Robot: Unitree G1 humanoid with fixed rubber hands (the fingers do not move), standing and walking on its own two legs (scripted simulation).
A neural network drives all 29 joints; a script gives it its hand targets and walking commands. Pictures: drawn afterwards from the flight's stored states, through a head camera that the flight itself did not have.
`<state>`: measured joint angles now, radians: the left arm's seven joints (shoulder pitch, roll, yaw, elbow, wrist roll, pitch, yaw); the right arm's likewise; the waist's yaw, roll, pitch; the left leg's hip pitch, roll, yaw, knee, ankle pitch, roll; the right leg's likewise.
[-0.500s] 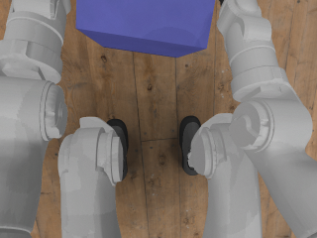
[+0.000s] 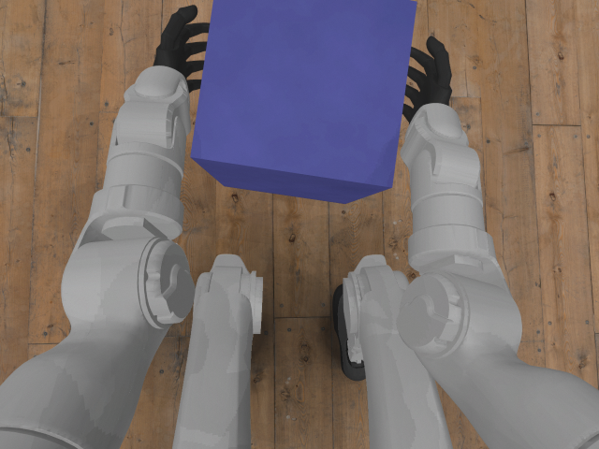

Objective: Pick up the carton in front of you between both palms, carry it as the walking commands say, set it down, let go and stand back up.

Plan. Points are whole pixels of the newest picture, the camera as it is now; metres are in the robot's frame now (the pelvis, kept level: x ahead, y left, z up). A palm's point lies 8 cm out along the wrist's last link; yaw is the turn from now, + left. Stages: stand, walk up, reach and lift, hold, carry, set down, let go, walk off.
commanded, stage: reach and lift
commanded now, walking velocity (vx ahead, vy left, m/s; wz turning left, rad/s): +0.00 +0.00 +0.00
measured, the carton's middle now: (298, 115) +0.52 +0.02 -0.14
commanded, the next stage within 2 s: none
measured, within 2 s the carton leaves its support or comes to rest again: neither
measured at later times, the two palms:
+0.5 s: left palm (126, 48) +0.48 +0.17 +0.07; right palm (515, 71) +0.47 -0.13 +0.09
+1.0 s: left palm out of the picture +0.42 +0.16 +0.23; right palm out of the picture +0.43 -0.14 +0.24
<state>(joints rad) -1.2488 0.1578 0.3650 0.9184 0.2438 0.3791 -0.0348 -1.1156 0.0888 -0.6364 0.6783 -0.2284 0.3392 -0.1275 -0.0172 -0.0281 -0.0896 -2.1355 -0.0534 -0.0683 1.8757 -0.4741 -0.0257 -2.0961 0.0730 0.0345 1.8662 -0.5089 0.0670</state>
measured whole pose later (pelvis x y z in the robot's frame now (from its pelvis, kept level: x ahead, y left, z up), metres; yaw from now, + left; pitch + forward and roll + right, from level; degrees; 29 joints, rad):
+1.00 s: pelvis +0.08 -0.01 +0.25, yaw +2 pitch +19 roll +0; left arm -0.47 -0.10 0.33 0.55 0.24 0.40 -0.01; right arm -0.46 0.18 -0.40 0.52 -0.23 0.36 -0.06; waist 0.00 -0.03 -0.17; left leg -0.91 -0.03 -0.05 0.94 -0.36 -0.02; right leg -0.90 0.04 0.07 0.96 -0.39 0.02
